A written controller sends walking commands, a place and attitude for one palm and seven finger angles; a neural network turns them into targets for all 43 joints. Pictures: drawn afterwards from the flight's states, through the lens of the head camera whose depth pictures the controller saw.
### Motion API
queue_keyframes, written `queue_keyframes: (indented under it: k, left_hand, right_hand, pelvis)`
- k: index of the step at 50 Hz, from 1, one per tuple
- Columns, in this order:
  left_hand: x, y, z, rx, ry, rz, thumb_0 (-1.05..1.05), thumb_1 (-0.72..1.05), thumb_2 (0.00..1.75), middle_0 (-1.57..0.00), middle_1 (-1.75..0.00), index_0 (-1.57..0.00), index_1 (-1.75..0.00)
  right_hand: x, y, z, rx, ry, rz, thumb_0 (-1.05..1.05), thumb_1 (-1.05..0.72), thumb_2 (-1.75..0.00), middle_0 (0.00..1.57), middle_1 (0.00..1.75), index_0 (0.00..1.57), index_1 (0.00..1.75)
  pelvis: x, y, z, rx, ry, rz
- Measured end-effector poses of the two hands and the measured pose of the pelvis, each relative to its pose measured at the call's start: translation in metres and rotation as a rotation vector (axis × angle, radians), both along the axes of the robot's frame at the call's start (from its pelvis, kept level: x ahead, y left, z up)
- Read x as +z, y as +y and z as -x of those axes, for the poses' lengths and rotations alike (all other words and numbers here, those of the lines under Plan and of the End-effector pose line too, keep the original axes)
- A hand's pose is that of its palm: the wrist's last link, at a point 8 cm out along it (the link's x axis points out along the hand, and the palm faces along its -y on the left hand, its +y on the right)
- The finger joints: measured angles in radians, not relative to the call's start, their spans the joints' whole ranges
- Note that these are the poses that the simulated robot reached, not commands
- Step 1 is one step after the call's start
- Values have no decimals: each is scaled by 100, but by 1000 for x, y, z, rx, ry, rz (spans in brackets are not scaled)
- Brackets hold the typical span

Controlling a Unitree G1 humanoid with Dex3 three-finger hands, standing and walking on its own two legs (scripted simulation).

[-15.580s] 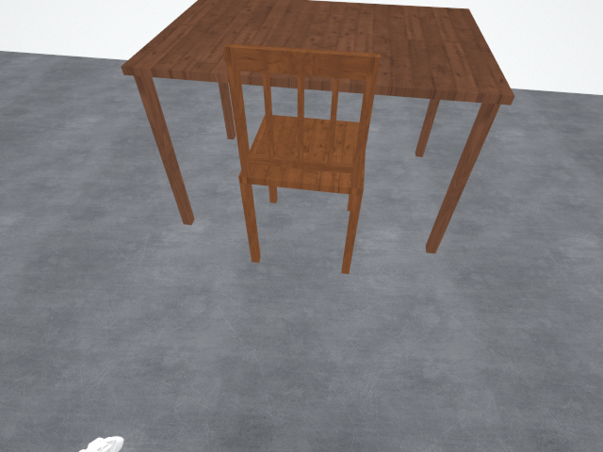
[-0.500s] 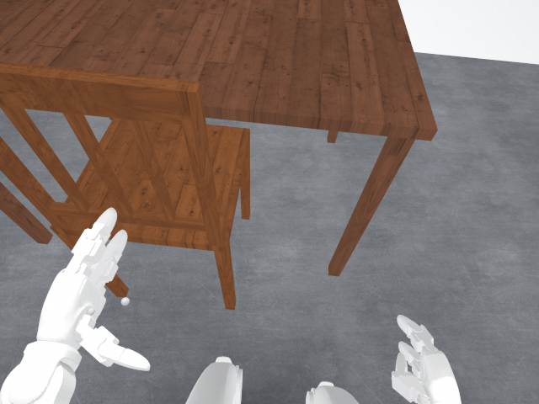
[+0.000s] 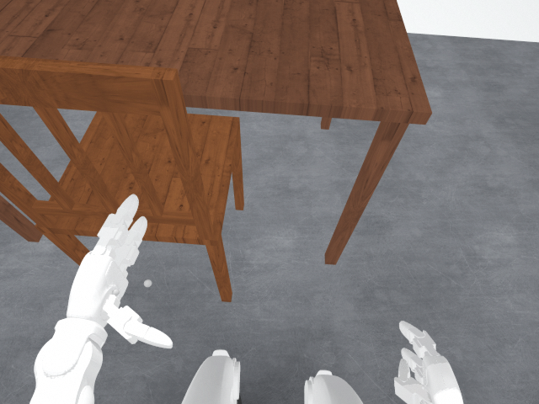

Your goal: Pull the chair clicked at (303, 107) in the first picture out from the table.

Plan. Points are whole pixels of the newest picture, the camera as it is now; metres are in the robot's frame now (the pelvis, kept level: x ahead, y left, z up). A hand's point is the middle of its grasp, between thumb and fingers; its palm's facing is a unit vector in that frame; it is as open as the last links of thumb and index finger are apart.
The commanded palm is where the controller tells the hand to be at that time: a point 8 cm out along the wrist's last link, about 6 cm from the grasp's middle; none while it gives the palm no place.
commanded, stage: aim the fingers beside a spindle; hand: left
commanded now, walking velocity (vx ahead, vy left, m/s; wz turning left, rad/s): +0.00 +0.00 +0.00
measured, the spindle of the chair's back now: (85, 166) +0.48 +0.34 +0.02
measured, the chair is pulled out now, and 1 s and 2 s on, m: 0.00 0.00 0.00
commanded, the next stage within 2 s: none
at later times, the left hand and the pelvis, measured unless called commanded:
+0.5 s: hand (172, 267) +0.30 +0.15 +0.02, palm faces -0.08 -1.00 -0.04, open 16.9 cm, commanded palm +0.29 +0.21 +0.03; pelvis +0.00 -0.01 -0.01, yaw +0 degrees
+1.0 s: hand (187, 260) +0.32 +0.14 +0.00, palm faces -0.10 -0.99 -0.02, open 16.9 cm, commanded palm +0.30 +0.20 +0.01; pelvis +0.00 -0.01 -0.03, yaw -1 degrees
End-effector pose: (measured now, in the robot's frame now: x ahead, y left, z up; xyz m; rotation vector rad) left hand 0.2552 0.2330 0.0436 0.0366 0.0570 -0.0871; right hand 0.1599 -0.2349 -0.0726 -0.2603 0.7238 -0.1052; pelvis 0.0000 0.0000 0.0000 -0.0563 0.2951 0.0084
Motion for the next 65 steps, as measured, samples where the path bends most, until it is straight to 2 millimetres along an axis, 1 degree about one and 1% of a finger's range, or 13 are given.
queue_keyframes:
  k: [8,16,25,33,42,50,53,57,59,62,65]
  left_hand:
    - [-1,-8,-8,8,-25,-4,-1,-50,31,-6,-8,-6,-8]
    - [-13,-17,-17,-4,-3,1,-1,-50,30,-6,-8,-6,-8]
    - [-16,-24,-30,3,-26,-4,-1,-50,30,-6,-8,-6,-8]
    - [-26,-34,-41,-14,-5,3,-1,-50,31,-6,-8,-6,-8]
    - [-28,-28,-45,16,-29,-3,-1,-50,31,-6,-8,-6,-8]
    - [-42,-36,-52,-17,-12,16,-1,-50,30,-6,-8,-6,-8]
    - [-38,-35,-52,-8,-30,11,-1,-50,31,-6,-8,-6,-8]
    - [-27,-27,-48,18,-54,-4,-1,-50,31,-6,-8,-6,-8]
    - [-25,-22,-45,26,-51,-8,-1,-50,31,-6,-8,-6,-8]
    - [-31,-21,-42,24,-25,1,-1,-50,30,-6,-8,-6,-8]
    - [-40,-27,-40,2,-1,19,-1,-50,30,-6,-8,-6,-8]
  right_hand:
    - [-7,-3,-1,1,24,-4,1,-90,-90,20,30,20,30]
    - [-13,-6,-6,5,34,-8,1,-90,-90,20,30,20,30]
    - [-21,-9,-7,9,52,-10,1,-90,-90,20,30,20,30]
    - [-29,-13,-1,-7,85,-15,1,-90,-90,20,30,20,30]
    - [-36,-17,8,-17,123,-11,1,-90,-90,20,30,20,30]
    - [-43,-19,13,-26,138,2,1,-90,-90,20,30,20,30]
    - [-42,-17,14,-35,138,-2,1,-90,-90,20,30,20,30]
    - [-40,-14,15,-34,139,-15,1,-90,-90,20,30,20,30]
    - [-38,-11,14,-30,140,-20,1,-90,-90,20,30,20,30]
    - [-37,-9,13,-21,138,-19,1,-90,-90,20,30,20,30]
    - [-37,-8,11,-18,132,-11,1,-90,-90,20,30,20,30]
  pelvis:
    - [-3,-2,-3,-4,17,-7]
    - [-8,-5,-5,-6,32,-10]
    - [-13,-8,-4,-6,46,-12]
    - [-16,-11,-4,-13,60,-17]
    - [-21,-12,-3,-15,67,-17]
    - [-27,-10,2,-17,79,-13]
    - [-26,-8,2,-21,77,-14]
    - [-23,-7,2,-22,71,-15]
    - [-22,-6,1,-21,69,-14]
    - [-22,-5,2,-15,68,-10]
    - [-23,-3,3,-12,70,-6]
